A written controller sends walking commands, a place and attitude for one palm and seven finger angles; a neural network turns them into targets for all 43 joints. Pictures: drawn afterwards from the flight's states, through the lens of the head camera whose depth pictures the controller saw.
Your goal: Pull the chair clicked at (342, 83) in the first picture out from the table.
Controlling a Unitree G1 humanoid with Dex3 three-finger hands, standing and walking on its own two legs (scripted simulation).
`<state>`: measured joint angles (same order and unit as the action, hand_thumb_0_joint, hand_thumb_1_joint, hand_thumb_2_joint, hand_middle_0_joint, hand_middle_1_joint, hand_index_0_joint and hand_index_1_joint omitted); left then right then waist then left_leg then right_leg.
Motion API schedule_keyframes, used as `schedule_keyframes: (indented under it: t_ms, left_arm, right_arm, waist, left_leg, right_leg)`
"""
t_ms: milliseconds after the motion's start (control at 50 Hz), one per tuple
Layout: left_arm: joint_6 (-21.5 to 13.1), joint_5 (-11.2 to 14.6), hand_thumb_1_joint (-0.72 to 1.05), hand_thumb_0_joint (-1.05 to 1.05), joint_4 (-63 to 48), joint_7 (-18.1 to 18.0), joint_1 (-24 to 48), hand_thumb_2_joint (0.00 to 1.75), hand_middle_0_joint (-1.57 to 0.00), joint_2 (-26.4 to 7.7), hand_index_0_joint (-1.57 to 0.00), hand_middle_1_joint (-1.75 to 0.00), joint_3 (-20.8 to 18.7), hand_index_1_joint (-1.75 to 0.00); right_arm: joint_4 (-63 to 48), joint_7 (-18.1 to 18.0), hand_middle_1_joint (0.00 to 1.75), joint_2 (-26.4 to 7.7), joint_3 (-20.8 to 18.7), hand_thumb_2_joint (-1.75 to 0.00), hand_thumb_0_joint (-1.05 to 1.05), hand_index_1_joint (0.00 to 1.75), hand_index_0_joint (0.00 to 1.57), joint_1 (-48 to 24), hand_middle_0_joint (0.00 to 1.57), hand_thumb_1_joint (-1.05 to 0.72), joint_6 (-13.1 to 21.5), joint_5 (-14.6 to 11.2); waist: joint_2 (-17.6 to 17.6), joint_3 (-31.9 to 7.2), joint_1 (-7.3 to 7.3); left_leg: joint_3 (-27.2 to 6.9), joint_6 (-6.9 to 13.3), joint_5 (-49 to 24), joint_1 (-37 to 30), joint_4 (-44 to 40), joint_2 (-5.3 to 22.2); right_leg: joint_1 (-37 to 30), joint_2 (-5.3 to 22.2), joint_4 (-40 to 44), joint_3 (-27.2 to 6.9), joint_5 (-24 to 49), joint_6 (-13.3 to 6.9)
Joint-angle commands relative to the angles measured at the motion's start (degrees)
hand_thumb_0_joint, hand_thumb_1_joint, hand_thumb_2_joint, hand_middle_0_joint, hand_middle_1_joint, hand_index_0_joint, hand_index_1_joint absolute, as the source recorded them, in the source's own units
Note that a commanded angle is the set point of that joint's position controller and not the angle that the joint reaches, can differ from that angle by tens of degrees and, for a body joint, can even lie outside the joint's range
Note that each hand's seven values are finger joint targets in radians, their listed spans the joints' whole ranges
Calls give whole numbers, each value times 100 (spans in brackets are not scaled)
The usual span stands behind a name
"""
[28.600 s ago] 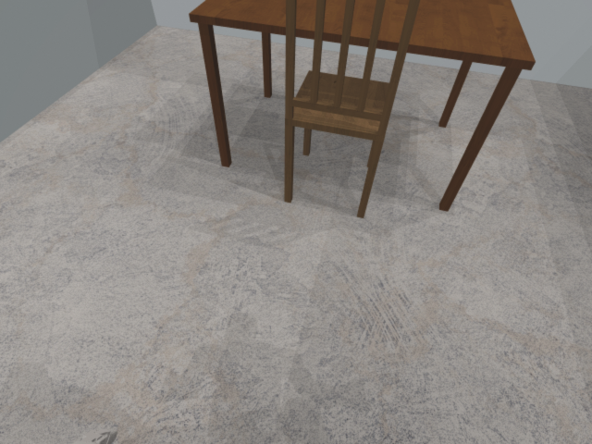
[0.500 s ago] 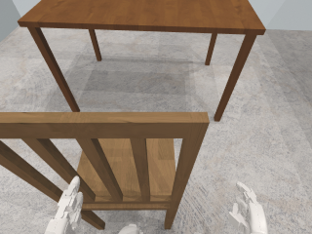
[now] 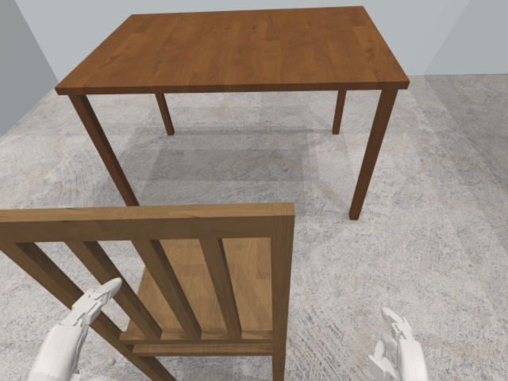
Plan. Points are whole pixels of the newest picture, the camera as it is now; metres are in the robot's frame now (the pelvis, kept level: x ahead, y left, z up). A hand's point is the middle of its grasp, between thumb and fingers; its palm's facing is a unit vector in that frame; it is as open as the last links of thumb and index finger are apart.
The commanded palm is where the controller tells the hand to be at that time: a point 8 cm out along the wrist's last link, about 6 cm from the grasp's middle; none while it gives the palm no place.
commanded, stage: draw the hand back to the body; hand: left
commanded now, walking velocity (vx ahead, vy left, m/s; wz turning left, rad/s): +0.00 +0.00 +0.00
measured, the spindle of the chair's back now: (175, 297) +0.26 +0.17 -0.02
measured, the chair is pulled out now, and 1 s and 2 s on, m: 0.60 0.58 0.57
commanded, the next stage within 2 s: step back with the hand held close in 0.82 s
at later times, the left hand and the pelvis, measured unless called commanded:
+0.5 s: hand (42, 293) +0.18 +0.27 +0.14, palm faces +0.45 -0.75 -0.49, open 7.2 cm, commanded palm +0.15 +0.30 +0.20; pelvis +0.02 +0.00 +0.03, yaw +1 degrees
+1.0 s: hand (38, 274) +0.20 +0.27 +0.16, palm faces +0.47 -0.77 -0.43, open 6.8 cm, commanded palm +0.15 +0.30 +0.21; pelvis +0.02 +0.00 +0.03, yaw +0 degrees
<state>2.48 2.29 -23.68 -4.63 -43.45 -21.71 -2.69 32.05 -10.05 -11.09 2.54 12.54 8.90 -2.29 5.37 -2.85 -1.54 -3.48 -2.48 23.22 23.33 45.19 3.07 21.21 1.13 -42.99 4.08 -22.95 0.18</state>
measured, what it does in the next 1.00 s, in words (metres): stands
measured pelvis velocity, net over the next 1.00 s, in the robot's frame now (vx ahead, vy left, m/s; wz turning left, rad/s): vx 0.02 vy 0.00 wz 0.00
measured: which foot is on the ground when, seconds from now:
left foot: down 0.00-1.00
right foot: down 0.00-1.00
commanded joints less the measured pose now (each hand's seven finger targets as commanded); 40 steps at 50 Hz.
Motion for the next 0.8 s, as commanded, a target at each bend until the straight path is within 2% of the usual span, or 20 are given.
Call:
schedule_keyframes:
  t_ms: [0, 80, 100, 160, 180, 220, 260, 300, 340, 360, 380, 400, 420, 480, 500, 560, 580, 620, 660, 780]
  left_arm:
    - [-620, 26, 14, 0, -1756, -616, 1023, 53, -10, -934, -10, -14, -1685, -14]
    - [-643, 20, 28, 0, -1812, -646, 1324, 60, -12, -1037, -12, -17, -1855, -17]
    - [-666, 23, 32, 0, -1818, -654, 1354, 62, -12, -959, -12, -18, -1827, -18]
    - [-711, 1, 43, 0, -1897, -679, 1587, 67, -13, -1035, -13, -20, -1955, -20]
    - [-685, -8, 47, 0, -1844, -679, 1670, 69, -14, -1046, -14, -21, -1987, -21]
    - [-718, -13, 54, 0, -1879, -684, 1818, 73, -15, -1010, -15, -22, -2012, -22]
    - [-741, -26, 61, 0, -1968, -686, 2037, 76, -16, -1057, -16, -24, -2077, -24]
    - [-733, -5, 68, 0, -1846, -683, 2220, 80, -17, -1065, -17, -26, -2134, -26]
    - [-778, -8, 75, 0, -1922, -685, 2486, 83, -18, -1163, -18, -27, -2252, -27]
    - [-792, -8, 79, 0, -1776, -688, 2487, 85, -19, -1155, -19, -28, -2340, -28]
    - [-735, -5, 83, 0, -1582, -650, 2478, 87, -19, -1119, -19, -29, -2327, -29]
    - [-769, 20, 86, 0, -1847, -628, 2751, 88, -19, -1201, -19, -29, -2310, -29]
    - [-817, 14, 90, 0, -2031, -646, 2943, 90, -20, -1421, -20, -30, -2479, -30]
    - [-757, -3, 90, 0, -1798, -618, 2656, 90, -20, -1135, -20, -30, -2345, -30]
    - [-758, 15, 90, 0, -1691, -594, 2627, 90, -20, -970, -20, -30, -2234, -30]
    - [-756, 27, 90, 0, -1523, -560, 2592, 90, -20, -946, -20, -30, -2282, -30]
    - [-732, 13, 90, 0, -1446, -530, 2554, 90, -20, -870, -20, -30, -2227, -30]
    - [-758, 24, 90, 0, -1454, -530, 2544, 90, -20, -909, -20, -30, -2271, -30]
    - [-808, 4, 90, 0, -1664, -540, 2626, 90, -20, -992, -20, -30, -2317, -30]
    - [-797, -2, 90, 0, -1570, -537, 2586, 90, -20, -977, -20, -30, -2317, -30]
  right_arm:
    - [-827, -51, 30, -484, -123, -90, 0, 30, 20, -874, 20, -90, 547, 53]
    - [-630, -4, 30, -535, -147, -90, 0, 30, 20, -932, 20, -90, 703, 68]
    - [-593, 6, 30, -539, -137, -90, 0, 30, 20, -920, 20, -90, 732, 77]
    - [-486, 51, 30, -599, -174, -90, 0, 30, 20, -945, 20, -90, 829, 108]
    - [-432, 69, 30, -606, -174, -90, 0, 30, 20, -967, 20, -90, 848, 100]
    - [-373, 101, 30, -623, -182, -90, 0, 30, 20, -978, 20, -90, 880, 118]
    - [-340, 135, 30, -654, -184, -90, 0, 30, 20, -1015, 20, -90, 911, 130]
    - [-287, 157, 30, -659, -168, -90, 0, 30, 20, -1046, 20, -90, 918, 134]
    - [-275, 186, 30, -692, -185, -90, 0, 30, 20, -1061, 20, -90, 918, 143]
    - [-247, 202, 30, -682, -197, -90, 0, 30, 20, -1049, 20, -90, 904, 151]
    - [-221, 222, 30, -696, -191, -90, 0, 30, 20, -1095, 20, -90, 884, 162]
    - [-269, 235, 30, -710, -161, -90, 0, 30, 20, -1094, 20, -90, 890, 161]
    - [-254, 230, 30, -735, -180, -90, 0, 30, 20, -1105, 20, -90, 908, 170]
    - [-225, 294, 30, -700, -171, -90, 0, 30, 20, -1130, 20, -90, 924, 173]
    - [-231, 312, 30, -662, -157, -90, 0, 30, 20, -1114, 20, -90, 897, 168]
    - [-255, 350, 30, -708, -217, -90, 0, 30, 20, -1127, 20, -90, 783, 193]
    - [-245, 361, 30, -701, -221, -90, 0, 30, 20, -1167, 20, -90, 756, 188]
    - [-276, 365, 30, -689, -232, -90, 0, 30, 20, -1152, 20, -90, 687, 189]
    - [-320, 369, 30, -693, -244, -90, 0, 30, 20, -1151, 20, -90, 679, 193]
    - [-294, 356, 30, -703, -258, -90, 0, 30, 20, -1170, 20, -90, 622, 181]
  waist:
    - [18, -24, -140]
    - [144, -82, -155]
    - [176, -67, -140]
    - [54, -212, -162]
    - [177, -177, -159]
    - [82, -179, -159]
    - [81, -212, -174]
    - [5, -68, -166]
    - [34, -145, -183]
    - [-98, -176, -203]
    - [-64, -26, -202]
    - [-6, -112, -181]
    - [69, -207, -205]
    - [195, -214, -236]
    - [105, -126, -209]
    - [-239, -115, -213]
    - [-110, -38, -196]
    - [-59, 21, -223]
    - [52, -165, -238]
    - [4, -56, -206]
  left_leg:
    - [240, 308, -491, -805, -1157, -152]
    - [239, 292, -876, -1187, -1436, -158]
    - [249, 289, -939, -1260, -1528, -174]
    - [255, 316, -1251, -1520, -1643, -159]
    - [257, 304, -1327, -1555, -1692, -181]
    - [263, 311, -1546, -1696, -1758, -159]
    - [252, 313, -1686, -1804, -1823, -143]
    - [245, 307, -1703, -1778, -1900, -141]
    - [260, 328, -1808, -1911, -1940, -133]
    - [259, 333, -1906, -1934, -1950, -125]
    - [233, 311, -1882, -1860, -1976, -129]
    - [244, 319, -1892, -1930, -2011, -137]
    - [251, 323, -1982, -2009, -2017, -122]
    - [253, 298, -2167, -2002, -2051, -130]
    - [272, 308, -2200, -2027, -2066, -121]
    - [280, 324, -2252, -2024, -2096, -93]
    - [281, 307, -2207, -1998, -2114, -96]
    - [282, 303, -2156, -1988, -2169, -89]
    - [297, 316, -2198, -2075, -2175, -92]
    - [280, 305, -2058, -2005, -2222, -70]
  right_leg:
    - [-234, 228, 1642, -133, 210, -152]
    - [-633, 217, 1774, -139, 788, -149]
    - [-707, 213, 1771, -106, 871, -130]
    - [-923, 222, 1792, -84, 1287, -104]
    - [-999, 222, 1831, -109, 1370, -114]
    - [-1079, 228, 1805, -77, 1644, -98]
    - [-1157, 239, 1813, -62, 1759, -89]
    - [-1217, 242, 1874, -56, 1787, -76]
    - [-1269, 252, 1904, -76, 1896, -72]
    - [-1330, 251, 1893, -64, 2003, -68]
    - [-1331, 237, 1957, -86, 1973, -84]
    - [-1383, 255, 1957, -91, 2010, -62]
    - [-1429, 259, 1930, -105, 2109, -71]
    - [-1537, 245, 1928, -90, 2218, -95]
    - [-1510, 253, 1948, -56, 2287, -71]
    - [-1557, 246, 1979, -48, 2391, -54]
    - [-1547, 237, 2024, -74, 2327, -71]
    - [-1534, 243, 2036, -58, 2243, -73]
    - [-1593, 260, 2027, -75, 2255, -75]
    - [-1574, 247, 2144, -100, 2065, -85]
